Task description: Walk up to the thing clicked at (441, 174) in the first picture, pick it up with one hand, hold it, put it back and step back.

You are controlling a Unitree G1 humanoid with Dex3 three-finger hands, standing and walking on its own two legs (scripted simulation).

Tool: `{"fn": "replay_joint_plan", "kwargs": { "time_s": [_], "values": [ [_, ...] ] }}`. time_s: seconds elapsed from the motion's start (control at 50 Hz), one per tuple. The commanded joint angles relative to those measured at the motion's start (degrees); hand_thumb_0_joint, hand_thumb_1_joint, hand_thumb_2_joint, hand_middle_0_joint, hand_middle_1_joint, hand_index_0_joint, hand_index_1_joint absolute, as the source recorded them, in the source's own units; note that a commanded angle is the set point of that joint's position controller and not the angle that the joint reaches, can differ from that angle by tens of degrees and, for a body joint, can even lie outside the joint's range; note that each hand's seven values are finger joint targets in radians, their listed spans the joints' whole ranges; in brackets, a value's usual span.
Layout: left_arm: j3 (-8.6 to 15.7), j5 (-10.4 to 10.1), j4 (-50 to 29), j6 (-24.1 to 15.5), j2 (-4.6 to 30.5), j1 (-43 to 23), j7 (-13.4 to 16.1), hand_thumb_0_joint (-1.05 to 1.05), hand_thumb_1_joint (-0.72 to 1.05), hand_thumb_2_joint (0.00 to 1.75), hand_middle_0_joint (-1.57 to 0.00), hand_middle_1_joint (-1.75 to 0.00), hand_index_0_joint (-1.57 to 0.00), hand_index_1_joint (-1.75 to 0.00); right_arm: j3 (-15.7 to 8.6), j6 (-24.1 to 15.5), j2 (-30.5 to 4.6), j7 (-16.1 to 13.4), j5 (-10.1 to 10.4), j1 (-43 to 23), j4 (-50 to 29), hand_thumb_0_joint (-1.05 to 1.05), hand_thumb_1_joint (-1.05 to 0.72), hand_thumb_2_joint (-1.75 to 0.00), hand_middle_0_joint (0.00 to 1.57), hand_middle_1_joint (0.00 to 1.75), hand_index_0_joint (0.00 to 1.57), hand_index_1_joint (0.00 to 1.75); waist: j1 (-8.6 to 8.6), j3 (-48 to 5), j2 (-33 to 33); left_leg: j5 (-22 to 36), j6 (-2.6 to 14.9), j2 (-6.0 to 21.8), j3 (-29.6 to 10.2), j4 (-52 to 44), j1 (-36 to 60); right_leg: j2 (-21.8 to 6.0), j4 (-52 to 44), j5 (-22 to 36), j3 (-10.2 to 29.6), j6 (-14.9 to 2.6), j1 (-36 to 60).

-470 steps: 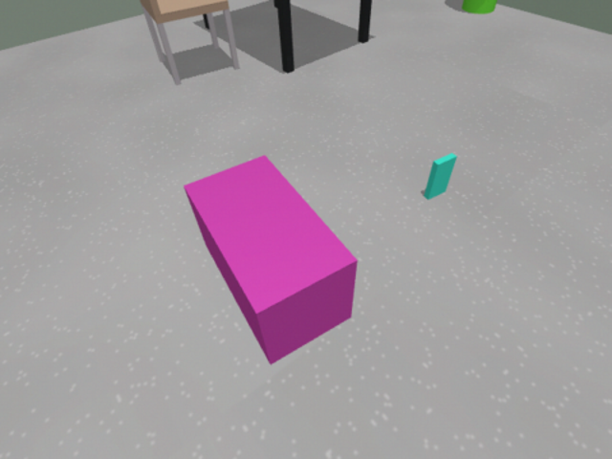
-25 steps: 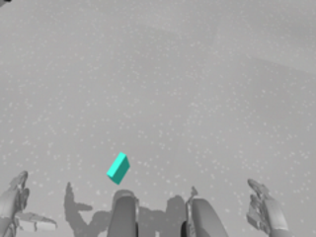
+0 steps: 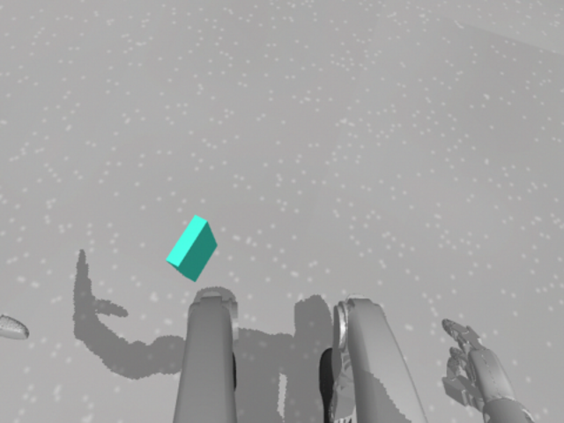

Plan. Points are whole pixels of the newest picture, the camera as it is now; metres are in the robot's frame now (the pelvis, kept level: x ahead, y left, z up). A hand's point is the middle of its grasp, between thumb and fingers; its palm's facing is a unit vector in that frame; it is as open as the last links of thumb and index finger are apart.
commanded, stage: go down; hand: left
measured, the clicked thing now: (195, 251) +0.42 +0.21 -0.40
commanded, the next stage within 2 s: approach in 1.28 s
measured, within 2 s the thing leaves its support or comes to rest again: neither
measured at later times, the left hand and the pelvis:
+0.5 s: hand (12, 261) +0.33 +0.40 -0.08, palm faces +0.21 -0.97 -0.13, open 17.6 cm; pelvis -0.01 +0.00 -0.06, yaw -1 degrees
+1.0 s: hand (17, 254) +0.34 +0.41 -0.10, palm faces +0.21 -0.97 -0.11, open 17.5 cm; pelvis -0.02 +0.00 -0.09, yaw -2 degrees
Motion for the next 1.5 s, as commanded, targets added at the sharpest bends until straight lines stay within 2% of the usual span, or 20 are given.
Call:
{"fn": "replay_joint_plan", "kwargs": {
  "time_s": [0.0, 0.06, 0.14, 0.3, 0.34, 0.36, 0.38, 0.58, 0.72, 0.82, 0.86, 0.9, 0.98, 1.02, 1.12, 1.16, 1.2, 1.24, 1.36, 1.48],
  "values": [
    [7.0, -2.3, -9.3, -3.8, 23.2, -6.3, -1.5, 0.00, -0.56, 0.07, -0.02, -0.05, -0.02, -0.05, -4.0, -2.3, -12.2, -1.3, 0.4, 4.3, -5.0, 0.00, -0.91, -0.90, 0.20, 0.30, 0.20, 0.30, 3.07, -31.0, 10.0, 7.0, 2.67, -1.4, 1.8, -12.7, 23.7, 1.6, -10.3, 7.2, 0.4, -3.15, 11.3],
    [7.0, -2.7, -9.1, -3.6, 22.9, -6.5, -2.2, 0.00, -0.56, 0.09, -0.01, -0.05, -0.01, -0.06, -3.9, -1.9, -12.6, -1.3, 0.6, 4.3, -4.4, 0.00, -0.91, -0.90, 0.20, 0.30, 0.20, 0.30, 3.35, -30.5, 11.3, 7.0, 2.49, -1.3, 1.0, -12.3, 23.7, 1.8, -8.1, 7.4, -0.7, -3.39, 8.3],
    [7.8, -3.5, -9.7, -3.6, 23.8, -7.5, -3.1, 0.00, -0.57, 0.09, -0.02, -0.05, -0.01, -0.06, -3.7, -1.7, -12.9, -1.1, 0.5, 5.0, -2.9, 0.00, -0.91, -0.91, 0.20, 0.30, 0.20, 0.30, 3.25, -31.8, 11.7, 12.2, 2.51, -1.3, 1.0, -9.1, 24.0, 1.7, -5.5, 10.4, -1.1, -3.49, 6.5],
    [9.3, -3.9, -8.5, -4.2, 26.7, -11.6, -4.6, 0.00, -0.55, 0.11, -0.01, -0.06, -0.01, -0.07, -3.2, -1.5, -13.1, -0.9, 0.2, 4.8, -2.5, 0.00, -0.91, -0.91, 0.20, 0.30, 0.20, 0.30, 2.71, -31.3, 11.0, 8.6, 2.86, -1.3, 1.6, -6.0, 18.8, 1.9, -3.0, 8.3, -1.1, -3.37, 5.1],
    [8.2, -3.9, -8.4, -4.1, 26.1, -13.3, -5.1, 0.00, -0.55, 0.10, -0.02, -0.06, -0.01, -0.07, -3.3, -1.3, -13.0, -0.9, 0.2, 5.2, -2.0, 0.00, -0.91, -0.91, 0.20, 0.30, 0.20, 0.30, 2.05, -30.4, 10.5, 5.7, 2.92, -1.3, 1.8, -5.7, 16.8, 2.0, -3.4, 6.0, -1.0, -3.26, 4.4],
    [8.8, -4.0, -8.3, -4.1, 27.0, -13.3, -5.1, 0.00, -0.55, 0.11, -0.02, -0.06, -0.01, -0.07, -3.2, -1.2, -13.1, -0.8, 0.2, 5.6, -1.8, 0.00, -0.91, -0.91, 0.20, 0.30, 0.20, 0.30, 2.59, -30.8, 10.3, 5.1, 2.90, -1.3, 1.9, -5.4, 16.6, 2.0, -3.3, 5.5, -0.9, -3.21, 4.3],
    [9.1, -4.1, -7.8, -4.0, 27.0, -12.6, -5.4, 0.00, -0.54, 0.10, -0.02, -0.06, -0.01, -0.06, -3.1, -1.2, -13.3, -0.9, 0.1, 5.4, -1.3, 0.00, -0.91, -0.91, 0.20, 0.30, 0.20, 0.30, 3.20, -31.5, 11.3, 6.5, 2.80, -1.3, 2.0, -4.9, 17.7, 2.0, -2.5, 6.7, -1.0, -3.34, 3.9],
    [9.9, -4.2, -8.1, -4.0, 29.9, -15.6, -6.3, 0.00, -0.52, 0.10, -0.02, -0.05, -0.01, -0.06, -2.5, -1.0, -13.6, -0.7, -0.1, 5.7, -0.9, 0.00, -0.91, -0.91, 0.20, 0.30, 0.20, 0.30, 3.02, -32.7, 11.3, 8.1, 2.99, -1.5, 2.8, -1.5, 14.9, 2.2, 0.0, 7.6, -1.3, -3.41, 2.8],
    [10.3, -4.4, -7.8, -3.8, 31.1, -16.9, -6.5, 0.00, -0.52, 0.09, -0.02, -0.05, -0.01, -0.05, -2.3, -0.9, -13.9, -0.4, 0.2, 5.9, -0.7, 0.00, -0.91, -0.91, 0.20, 0.30, 0.20, 0.30, 3.02, -31.6, 11.9, 5.1, 2.83, -1.2, 1.6, -1.6, 13.7, 2.3, 2.3, 5.7, -2.2, -3.54, -0.2],
    [9.1, -4.5, -5.9, -3.6, 29.0, -17.2, -6.9, 0.00, -0.51, 0.09, -0.01, -0.04, -0.01, -0.05, -2.4, -1.0, -13.9, -0.2, 0.2, 5.8, -0.3, 0.00, -0.91, -0.91, 0.20, 0.30, 0.20, 0.30, 2.42, -29.3, 11.4, 3.2, 3.01, -1.0, 1.6, -1.0, 12.6, 2.4, 2.6, 4.5, -2.4, -3.46, -2.3],
    [10.2, -4.3, -8.6, -4.0, 32.2, -19.0, -6.8, 0.00, -0.50, 0.09, -0.01, -0.04, -0.01, -0.04, -2.4, -0.8, -14.2, -0.2, 0.2, 5.4, -0.7, 0.00, -0.91, -0.91, 0.20, 0.30, 0.20, 0.30, 2.79, -30.8, 13.4, 2.5, 2.93, -1.1, 1.7, -1.0, 13.0, 2.3, 3.0, 4.0, -2.2, -3.48, -2.3],
    [9.7, -4.5, -6.0, -3.7, 30.2, -17.6, -6.8, 0.00, -0.52, 0.09, -0.02, -0.04, -0.01, -0.05, -2.2, -0.8, -14.0, -0.1, 0.3, 6.1, -0.7, 0.00, -0.91, -0.91, 0.20, 0.30, 0.20, 0.30, 2.37, -29.6, 11.4, 2.3, 3.02, -1.1, 1.7, -0.7, 11.8, 2.4, 2.7, 3.7, -2.4, -3.36, -2.3],
    [10.8, -4.6, -7.1, -4.0, 32.5, -18.2, -7.0, 0.00, -0.53, 0.08, -0.02, -0.04, -0.01, -0.04, -2.0, -0.6, -14.4, 0.0, 0.2, 6.1, -0.6, 0.00, -0.91, -0.91, 0.20, 0.30, 0.20, 0.30, 3.02, -31.5, 12.7, 4.7, 2.81, -1.1, 1.6, 0.0, 13.1, 2.3, 4.1, 5.3, -2.5, -3.55, -2.5],
    [10.3, -4.9, -5.6, -3.9, 30.5, -17.7, -7.3, 0.00, -0.53, 0.08, -0.02, -0.04, -0.01, -0.04, -1.9, -0.6, -14.3, 0.1, 0.1, 6.3, -0.2, 0.00, -0.91, -0.91, 0.20, 0.30, 0.20, 0.30, 2.64, -30.6, 12.6, 6.5, 2.80, -1.2, 1.7, 0.5, 13.1, 2.3, 4.7, 6.7, -2.6, -3.64, -3.0],
    [11.1, -4.6, -6.2, -4.4, 33.4, -20.5, -7.6, 0.00, -0.55, 0.08, -0.02, -0.04, -0.02, -0.04, -1.8, -0.5, -14.4, 0.2, -0.1, 6.1, -0.3, 0.00, -0.91, -0.91, 0.20, 0.30, 0.20, 0.30, 2.20, -31.0, 11.7, 4.9, 3.21, -1.4, 2.5, 2.2, 10.7, 2.3, 4.1, 5.2, -2.1, -3.40, -2.1],
    [10.0, -4.7, -4.6, -4.3, 31.1, -20.2, -7.8, 0.00, -0.54, 0.08, -0.02, -0.04, -0.01, -0.04, -1.8, -0.5, -14.0, 0.5, -0.2, 6.2, -0.4, 0.00, -0.91, -0.91, 0.20, 0.30, 0.20, 0.30, 1.66, -29.9, 10.1, 4.1, 3.31, -1.5, 2.9, 2.8, 8.7, 2.3, 3.5, 4.2, -1.7, -3.19, -1.7],
    [11.2, -4.6, -5.6, -4.6, 33.8, -20.8, -7.8, 0.00, -0.56, 0.08, -0.02, -0.04, -0.01, -0.04, -1.8, -0.4, -14.4, 0.5, -0.2, 6.0, -0.4, 0.00, -0.91, -0.91, 0.20, 0.30, 0.20, 0.30, 2.45, -30.3, 11.8, 3.4, 3.22, -1.4, 2.9, 2.4, 9.5, 2.4, 3.9, 3.8, -1.8, -3.30, -2.1],
    [11.1, -4.6, -4.2, -4.5, 32.2, -19.8, -7.9, 0.00, -0.55, 0.07, -0.02, -0.03, -0.01, -0.04, -1.8, -0.3, -14.6, 0.6, -0.1, 6.3, -0.2, 0.00, -0.91, -0.91, 0.20, 0.30, 0.20, 0.30, 2.27, -30.7, 11.6, 4.8, 3.04, -1.2, 2.2, 2.4, 10.6, 2.4, 5.4, 5.4, -2.6, -3.44, -3.1],
    [11.8, -4.8, -5.7, -4.9, 33.9, -21.0, -8.3, 0.00, -0.58, 0.06, -0.07, -0.06, -0.03, -0.09, -1.8, 0.1, -15.1, 0.8, -0.1, 6.3, -0.1, 0.00, -0.94, -0.91, 0.20, 0.30, 0.20, 0.30, 2.56, -32.3, 13.6, 7.3, 2.72, -1.2, 1.5, 2.8, 12.8, 2.2, 7.2, 7.0, -2.8, -3.68, -5.0],
    [10.6, -7.0, 0.7, -8.4, 27.6, -20.6, -9.6, 0.00, -0.61, 0.00, -0.07, -0.06, -0.06, -0.06, -1.1, -0.3, -14.2, 1.5, -0.5, 4.7, 0.1, 0.00, -0.92, -0.90, 0.20, 0.30, 0.20, 0.30, 0.27, -26.1, 9.4, 4.6, 3.24, -1.4, 1.9, 6.7, 4.9, 2.5, 8.9, 5.0, -2.9, -3.53, -7.7]
  ]
}}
